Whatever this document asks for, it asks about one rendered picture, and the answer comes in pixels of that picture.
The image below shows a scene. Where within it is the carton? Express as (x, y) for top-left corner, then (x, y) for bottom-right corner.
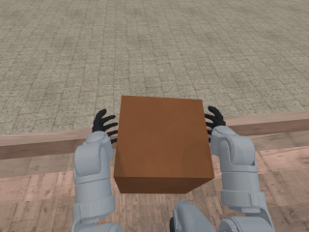
(113, 95), (215, 194)

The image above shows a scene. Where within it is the left robot upper arm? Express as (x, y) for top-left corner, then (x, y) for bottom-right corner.
(77, 222), (124, 232)

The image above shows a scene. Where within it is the right robot hand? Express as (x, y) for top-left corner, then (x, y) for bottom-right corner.
(205, 105), (226, 143)

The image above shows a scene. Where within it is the right robot thigh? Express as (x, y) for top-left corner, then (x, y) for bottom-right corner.
(172, 203), (216, 232)

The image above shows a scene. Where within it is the right robot forearm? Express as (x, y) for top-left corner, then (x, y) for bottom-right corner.
(210, 126), (275, 232)

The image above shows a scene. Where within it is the right robot upper arm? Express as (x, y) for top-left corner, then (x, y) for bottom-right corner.
(218, 217), (274, 232)

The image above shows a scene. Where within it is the left robot forearm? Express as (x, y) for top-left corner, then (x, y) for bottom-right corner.
(71, 130), (116, 232)

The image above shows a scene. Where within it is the left robot hand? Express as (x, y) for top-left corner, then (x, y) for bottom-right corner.
(92, 108), (118, 144)

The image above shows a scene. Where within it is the robot right shin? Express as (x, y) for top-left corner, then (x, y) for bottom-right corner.
(174, 199), (187, 232)

